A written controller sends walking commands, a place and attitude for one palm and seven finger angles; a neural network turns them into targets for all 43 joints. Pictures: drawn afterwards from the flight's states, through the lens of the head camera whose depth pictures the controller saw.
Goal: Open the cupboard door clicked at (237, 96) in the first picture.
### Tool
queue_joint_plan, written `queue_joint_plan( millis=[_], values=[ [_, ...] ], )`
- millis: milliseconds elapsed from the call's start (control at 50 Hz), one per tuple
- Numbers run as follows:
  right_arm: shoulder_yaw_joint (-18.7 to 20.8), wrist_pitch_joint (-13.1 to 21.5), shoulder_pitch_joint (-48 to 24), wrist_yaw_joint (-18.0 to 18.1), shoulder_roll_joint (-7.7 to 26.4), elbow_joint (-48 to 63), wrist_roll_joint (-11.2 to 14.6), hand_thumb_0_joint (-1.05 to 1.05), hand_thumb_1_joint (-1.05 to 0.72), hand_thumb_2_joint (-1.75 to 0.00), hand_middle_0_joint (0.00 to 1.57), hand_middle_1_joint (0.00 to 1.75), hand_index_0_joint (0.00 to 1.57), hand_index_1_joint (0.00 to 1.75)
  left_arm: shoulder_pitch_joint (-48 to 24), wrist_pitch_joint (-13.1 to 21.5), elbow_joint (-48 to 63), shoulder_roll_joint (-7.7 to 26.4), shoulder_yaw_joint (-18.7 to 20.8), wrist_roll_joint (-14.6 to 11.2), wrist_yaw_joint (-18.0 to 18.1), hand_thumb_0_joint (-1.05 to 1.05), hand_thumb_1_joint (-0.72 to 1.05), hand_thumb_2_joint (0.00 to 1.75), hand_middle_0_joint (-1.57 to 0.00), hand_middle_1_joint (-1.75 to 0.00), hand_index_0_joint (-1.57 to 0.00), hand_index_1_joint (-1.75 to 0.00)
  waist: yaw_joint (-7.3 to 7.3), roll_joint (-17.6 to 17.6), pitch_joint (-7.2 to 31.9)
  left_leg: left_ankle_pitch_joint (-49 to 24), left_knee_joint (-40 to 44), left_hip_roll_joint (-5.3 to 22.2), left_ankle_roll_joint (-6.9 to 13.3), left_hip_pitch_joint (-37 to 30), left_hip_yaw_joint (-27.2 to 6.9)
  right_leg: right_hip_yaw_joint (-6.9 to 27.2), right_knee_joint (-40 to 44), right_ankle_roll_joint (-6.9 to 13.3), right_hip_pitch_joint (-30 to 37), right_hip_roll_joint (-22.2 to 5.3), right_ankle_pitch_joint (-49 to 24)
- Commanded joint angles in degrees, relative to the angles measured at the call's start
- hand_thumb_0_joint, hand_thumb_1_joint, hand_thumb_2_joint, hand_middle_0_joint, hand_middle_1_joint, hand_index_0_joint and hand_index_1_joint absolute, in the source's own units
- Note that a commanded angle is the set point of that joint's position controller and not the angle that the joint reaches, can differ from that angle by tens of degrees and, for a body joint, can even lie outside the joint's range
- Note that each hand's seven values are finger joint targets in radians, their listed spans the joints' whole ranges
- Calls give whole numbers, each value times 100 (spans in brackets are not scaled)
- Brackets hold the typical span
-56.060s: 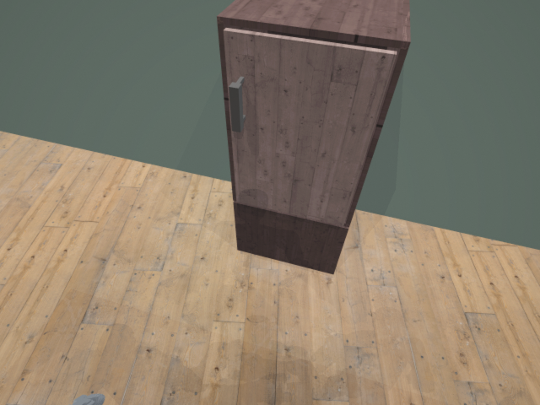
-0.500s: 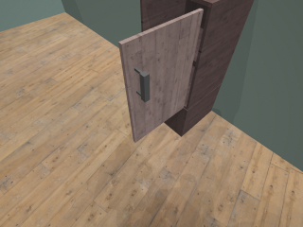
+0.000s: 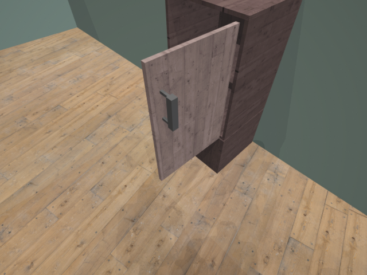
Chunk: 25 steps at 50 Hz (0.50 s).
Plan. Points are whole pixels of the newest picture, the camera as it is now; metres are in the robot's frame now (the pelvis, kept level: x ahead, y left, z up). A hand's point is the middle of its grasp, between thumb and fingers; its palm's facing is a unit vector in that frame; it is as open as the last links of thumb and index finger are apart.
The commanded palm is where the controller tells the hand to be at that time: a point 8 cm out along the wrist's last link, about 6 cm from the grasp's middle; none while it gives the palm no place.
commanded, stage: let the arm hang, fingers relaxed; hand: left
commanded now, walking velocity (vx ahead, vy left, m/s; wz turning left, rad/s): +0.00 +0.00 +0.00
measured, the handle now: (168, 110) +0.59 +0.08 +0.01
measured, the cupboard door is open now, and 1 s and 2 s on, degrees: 88 88 88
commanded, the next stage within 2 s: look to check the result in 0.04 s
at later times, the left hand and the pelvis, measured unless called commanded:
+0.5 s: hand out of the picture -0.01 +0.16 -0.17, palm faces +0.05 -0.98 -0.19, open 7.4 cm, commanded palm none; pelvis +0.01 -0.01 +0.00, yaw +0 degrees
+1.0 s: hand out of the picture +0.00 +0.15 -0.17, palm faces +0.05 -0.98 -0.19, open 7.4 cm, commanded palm none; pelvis +0.02 -0.01 +0.00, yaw +0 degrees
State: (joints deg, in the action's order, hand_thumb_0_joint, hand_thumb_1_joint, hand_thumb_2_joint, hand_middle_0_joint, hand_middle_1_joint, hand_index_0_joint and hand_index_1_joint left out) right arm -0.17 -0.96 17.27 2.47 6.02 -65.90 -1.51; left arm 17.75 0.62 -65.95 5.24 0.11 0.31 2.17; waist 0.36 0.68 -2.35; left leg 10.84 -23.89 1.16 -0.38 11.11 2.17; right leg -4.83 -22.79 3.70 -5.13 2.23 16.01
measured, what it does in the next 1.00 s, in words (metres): stands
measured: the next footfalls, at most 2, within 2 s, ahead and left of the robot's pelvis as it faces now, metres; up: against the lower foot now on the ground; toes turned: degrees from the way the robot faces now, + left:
none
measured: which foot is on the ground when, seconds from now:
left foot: down 0.00-1.00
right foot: down 0.00-1.00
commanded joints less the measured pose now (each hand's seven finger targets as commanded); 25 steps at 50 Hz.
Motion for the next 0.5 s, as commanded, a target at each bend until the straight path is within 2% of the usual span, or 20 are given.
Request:
queue_joint_plan(
  millis=[0,120,240,280,480],
  values=[
    [52,78,459,46,448,105,18,0,-90,-90,20,30,20,30,525,54,50,562,105,-24,37,0,90,90,-20,-30,-20,-30,8,70,-383,-583,324,423,225,-84,-437,739,608,-41,-566,-790,-700],
    [51,79,425,47,511,124,30,0,-90,-90,20,30,20,30,548,64,49,585,104,-24,44,0,90,90,-20,-30,-20,-30,-7,-41,-334,-713,288,435,225,-184,-424,701,604,-61,-528,-786,-874],
    [49,77,411,46,521,111,27,0,-90,-90,20,30,20,30,538,59,45,613,102,-25,44,0,90,90,-20,-30,-20,-30,7,5,-343,-765,303,444,229,-205,-431,702,601,-64,-495,-802,-945],
    [48,81,402,48,534,115,27,0,-90,-90,20,30,20,30,537,65,52,625,100,-26,45,0,90,90,-20,-30,-20,-30,1,-103,-281,-839,296,444,235,-251,-435,705,574,-71,-440,-803,-1115],
    [49,74,357,51,559,94,27,0,-90,-90,20,30,20,30,543,75,65,669,107,-26,57,0,90,90,-20,-30,-20,-30,1,-88,-276,-898,254,427,213,-270,-370,708,573,-127,-346,-844,-1534]
  ],
)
